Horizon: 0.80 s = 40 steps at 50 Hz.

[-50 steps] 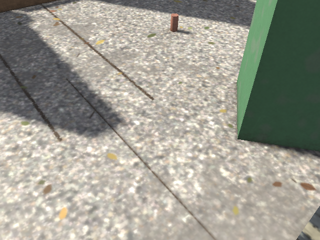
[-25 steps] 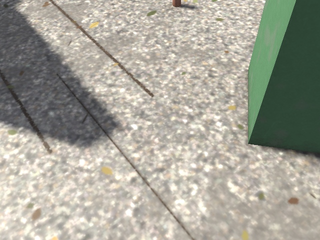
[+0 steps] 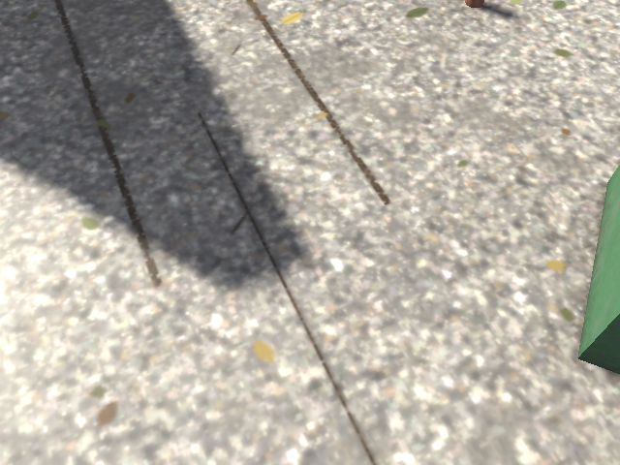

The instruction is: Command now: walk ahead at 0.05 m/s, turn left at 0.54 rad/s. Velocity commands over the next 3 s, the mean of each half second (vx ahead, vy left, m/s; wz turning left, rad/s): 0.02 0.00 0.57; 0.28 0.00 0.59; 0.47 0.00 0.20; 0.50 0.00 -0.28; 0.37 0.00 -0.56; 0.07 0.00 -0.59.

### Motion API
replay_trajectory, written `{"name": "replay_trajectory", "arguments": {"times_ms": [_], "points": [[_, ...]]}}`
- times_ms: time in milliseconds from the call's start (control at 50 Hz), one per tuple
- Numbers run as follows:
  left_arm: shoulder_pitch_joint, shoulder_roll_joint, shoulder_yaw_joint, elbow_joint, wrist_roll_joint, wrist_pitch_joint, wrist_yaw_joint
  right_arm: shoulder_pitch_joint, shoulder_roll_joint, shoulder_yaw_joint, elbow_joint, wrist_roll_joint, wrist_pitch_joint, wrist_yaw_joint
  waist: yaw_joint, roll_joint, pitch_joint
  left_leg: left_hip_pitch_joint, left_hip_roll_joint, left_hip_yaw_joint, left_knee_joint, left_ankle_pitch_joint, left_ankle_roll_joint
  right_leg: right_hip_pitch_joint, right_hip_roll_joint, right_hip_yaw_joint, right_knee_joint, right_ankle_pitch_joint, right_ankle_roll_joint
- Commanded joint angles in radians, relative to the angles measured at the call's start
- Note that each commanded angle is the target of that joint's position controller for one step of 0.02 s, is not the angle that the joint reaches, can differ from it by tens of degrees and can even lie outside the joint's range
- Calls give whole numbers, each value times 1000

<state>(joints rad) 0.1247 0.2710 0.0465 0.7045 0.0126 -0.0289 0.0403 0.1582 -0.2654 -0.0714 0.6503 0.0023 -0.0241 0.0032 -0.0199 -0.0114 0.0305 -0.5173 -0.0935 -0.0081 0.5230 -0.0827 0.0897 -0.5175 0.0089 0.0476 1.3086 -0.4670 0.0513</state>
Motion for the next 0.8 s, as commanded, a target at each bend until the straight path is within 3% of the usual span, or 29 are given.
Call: {"name": "replay_trajectory", "arguments": {"times_ms": [20, 60, 140, 220, 240, 260, 300, 320, 340, 360, 380, 400, 420, 440, 500, 520, 560, 580, 600, 700, 740, 760, 780, 800], "points": [[38, 77, 22, -95, 3, 6, 11, -23, -102, -25, -100, -3, 7, -19, 46, 61, -208, 230, 251, -372, -194, 158, 174, -77, -32, 42, -93, 50, 0], [46, 50, 16, -91, 1, 7, 18, -5, -124, -35, -101, -11, 14, -27, 43, 86, -216, 219, 225, -347, -183, 224, 164, -53, -11, 24, -211, 47, 14], [22, 47, 18, -92, -2, 18, 22, -2, -169, -54, -116, 1, 33, -44, 24, 128, -226, 195, 217, -395, -192, -16, 133, -22, 9, 45, -355, 138, 22], [-1, 54, 25, -95, -8, 13, 13, -8, -158, -55, -125, 1, 47, -41, 1, 168, -198, 190, 205, -453, -200, -180, 107, 27, 24, 49, -490, 143, 8], [13, 61, 30, -95, -13, 6, 11, -12, -166, -58, -131, 7, 46, -33, 1, 175, -193, 193, 209, -479, -202, -194, 104, 56, 26, 48, -537, 130, -1], [21, 59, 32, -90, -21, 0, 9, -14, -148, -53, -135, 4, 50, -31, 1, 186, -196, 210, 201, -499, -193, -222, 96, 90, 32, 38, -601, 112, -11], [82, 70, 47, -73, -24, -4, -2, -25, -147, -53, -139, 20, 57, -26, 40, 185, -163, 155, 157, -483, -171, -284, 66, 226, 40, 5, -814, 204, -43], [112, 112, 63, -70, -14, -2, -1, -3, -125, -49, -135, 24, 57, -26, 43, 146, -156, 67, 107, -447, -103, -384, 23, 340, -50, 63, -890, 225, -79], [119, 192, 81, -85, 19, 5, 2, -1, -86, -42, -145, 33, 52, -26, 27, -87, -150, -111, -13, -260, 161, -507, -40, 427, -285, 295, -954, 236, -185], [88, 209, 87, -95, 53, 4, -6, -37, -135, -57, -172, 22, 28, -19, 21, -321, -116, -224, -60, -132, 431, -535, -89, 335, -431, 519, -1031, 380, -313], [18, 146, 72, -134, 53, -1, 3, -19, -189, -75, -146, 11, 22, -12, 1, -221, -116, -206, 4, -158, 617, -459, -115, 304, -413, 448, -1009, 394, -316], [-43, 97, 58, -149, 38, 0, 9, 14, -189, -76, -111, 22, 30, -8, -21, -147, -100, -179, 16, -132, 684, -393, -131, 276, -330, 315, -987, 399, -258], [-67, 78, 49, -160, 20, 2, 11, 41, -164, -69, -83, 19, 44, -12, -27, -106, -92, -171, 27, -108, 758, -341, -148, 275, -268, 229, -973, 391, -220], [-68, 76, 44, -160, 6, 2, 13, 53, -142, -61, -75, 22, 55, -14, -17, -96, -68, -181, 32, -100, 821, -303, -161, 264, -251, 180, -979, 418, -222], [6, 88, 41, -150, 15, 13, 19, -34, -102, -37, -112, 34, 63, -17, 34, -118, -54, -215, 65, -43, 721, -224, -194, 337, -222, 88, -992, 403, -239], [37, 104, 47, -147, 9, 15, 25, -69, -102, -31, -128, 20, 64, -17, 56, -118, -73, -234, 80, -43, 640, -212, -203, 403, -234, 90, -986, 403, -246], [98, 140, 63, -134, -1, 19, 26, -99, -93, -20, -148, 11, 58, -8, 95, -154, -108, -213, 114, -21, 529, -241, -211, 463, -280, 115, -1028, 220, -259], [105, 164, 70, -130, -5, 18, 24, -105, -92, -17, -156, 16, 53, 0, 99, -170, -110, -188, 127, -7, 483, -264, -206, 463, -292, 119, -1043, 146, -260], [109, 176, 73, -118, 5, 18, 17, -84, -74, -11, -154, 28, 49, 3, 95, -191, -94, -162, 144, 12, 463, -293, -189, 436, -310, 117, -1057, 94, -261], [100, 212, 85, -79, -23, 5, -16, -61, -84, -11, -139, 27, 23, 27, 79, -153, -45, 61, 130, 89, 203, -355, -89, 330, -323, 45, -1087, -13, -246], [76, 205, 81, -60, -40, 3, -30, 17, -76, -15, -105, 31, 15, 37, 28, -127, -48, 203, 109, 120, 26, -252, -44, 291, -311, -9, -1027, -32, -221], [82, 176, 74, -44, -42, 3, -36, 89, -79, -22, -70, 32, 13, 35, 1, -98, -57, 324, 78, 135, -39, -235, -23, 229, -283, -59, -949, -42, -197], [88, 117, 57, -36, -30, 0, -43, 191, -110, -40, -36, 37, 11, 29, -33, -12, -89, 487, 93, 68, -63, -261, 8, 123, -235, -143, -767, -26, -152], [46, 42, 31, -72, 4, -11, -56, 305, -214, -67, -35, 32, 9, 15, -72, 262, -104, 650, 334, -310, -146, -277, 91, -152, -133, -243, -331, -106, -66]]}}
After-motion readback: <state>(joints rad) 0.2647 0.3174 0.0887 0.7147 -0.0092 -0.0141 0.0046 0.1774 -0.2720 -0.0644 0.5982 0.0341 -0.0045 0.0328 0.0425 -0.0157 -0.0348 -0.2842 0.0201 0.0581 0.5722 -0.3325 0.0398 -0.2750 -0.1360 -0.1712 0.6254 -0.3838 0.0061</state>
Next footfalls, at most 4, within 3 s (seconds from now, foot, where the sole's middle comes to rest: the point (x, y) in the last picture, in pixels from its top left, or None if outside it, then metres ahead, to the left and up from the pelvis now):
0.32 right None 0.12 -0.15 -0.76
0.78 left None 0.00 0.08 -0.76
1.24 right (243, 464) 0.42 0.14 -0.76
1.74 left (62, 451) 0.45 0.51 -0.76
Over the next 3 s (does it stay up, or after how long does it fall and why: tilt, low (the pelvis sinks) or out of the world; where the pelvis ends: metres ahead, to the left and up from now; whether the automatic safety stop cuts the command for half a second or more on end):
stays up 0.83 0.52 0.02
